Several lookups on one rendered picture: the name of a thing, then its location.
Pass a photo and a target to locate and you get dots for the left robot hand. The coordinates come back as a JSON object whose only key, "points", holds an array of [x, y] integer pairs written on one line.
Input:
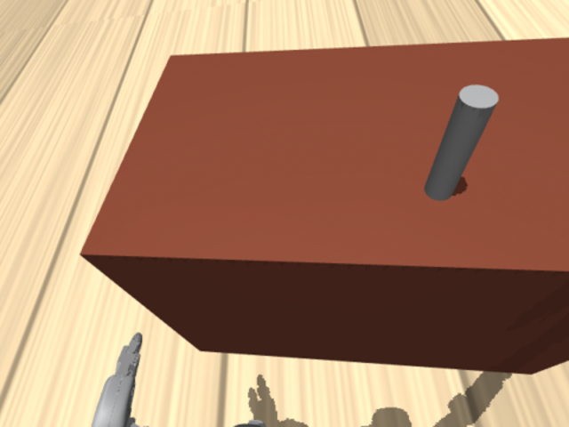
{"points": [[114, 407]]}

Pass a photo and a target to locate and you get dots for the can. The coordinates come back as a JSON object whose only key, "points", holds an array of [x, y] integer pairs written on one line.
{"points": [[471, 113]]}

